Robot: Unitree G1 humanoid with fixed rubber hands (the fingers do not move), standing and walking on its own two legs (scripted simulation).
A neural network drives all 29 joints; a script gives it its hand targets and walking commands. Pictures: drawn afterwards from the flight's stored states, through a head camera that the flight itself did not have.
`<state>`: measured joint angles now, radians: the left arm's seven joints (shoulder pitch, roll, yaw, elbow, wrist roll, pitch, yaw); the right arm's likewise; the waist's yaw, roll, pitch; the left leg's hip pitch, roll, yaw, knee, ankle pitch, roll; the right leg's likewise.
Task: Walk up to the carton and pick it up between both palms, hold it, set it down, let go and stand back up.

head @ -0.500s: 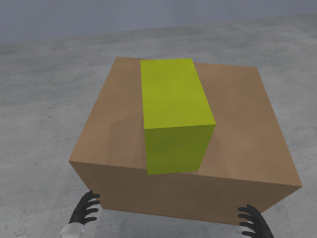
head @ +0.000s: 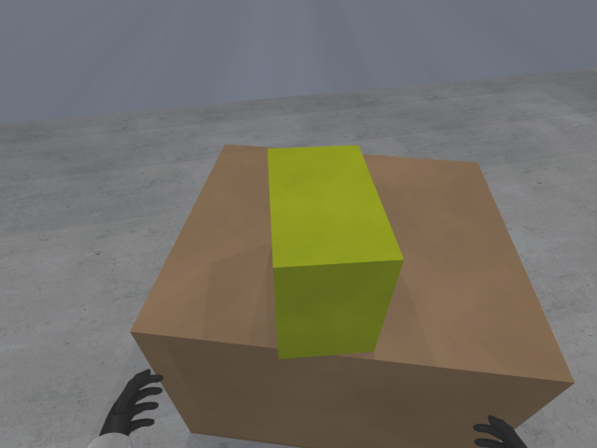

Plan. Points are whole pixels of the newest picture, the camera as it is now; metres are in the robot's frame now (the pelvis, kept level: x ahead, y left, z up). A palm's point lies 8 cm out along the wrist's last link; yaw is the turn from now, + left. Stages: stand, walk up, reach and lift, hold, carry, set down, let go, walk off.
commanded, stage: stand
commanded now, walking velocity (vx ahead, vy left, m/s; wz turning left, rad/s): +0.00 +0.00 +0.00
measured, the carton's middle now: (319, 248) +0.48 +0.00 -0.03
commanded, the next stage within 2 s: none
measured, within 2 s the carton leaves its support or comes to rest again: neither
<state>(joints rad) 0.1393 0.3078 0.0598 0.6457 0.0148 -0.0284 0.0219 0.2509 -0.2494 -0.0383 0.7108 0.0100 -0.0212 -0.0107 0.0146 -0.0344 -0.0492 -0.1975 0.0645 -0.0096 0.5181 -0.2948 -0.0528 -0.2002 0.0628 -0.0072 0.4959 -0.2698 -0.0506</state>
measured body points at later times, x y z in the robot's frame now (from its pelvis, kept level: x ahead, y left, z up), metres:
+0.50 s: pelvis -0.01 +0.00 +0.00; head -0.03 +0.02 +0.45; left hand +0.16 +0.28 -0.08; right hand +0.12 -0.26 -0.09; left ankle -0.01 +0.15 -0.74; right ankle +0.00 -0.09 -0.74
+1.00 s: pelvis -0.02 +0.00 +0.00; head -0.03 +0.02 +0.45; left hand +0.14 +0.28 -0.09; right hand +0.11 -0.26 -0.09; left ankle -0.01 +0.15 -0.74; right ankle +0.00 -0.09 -0.74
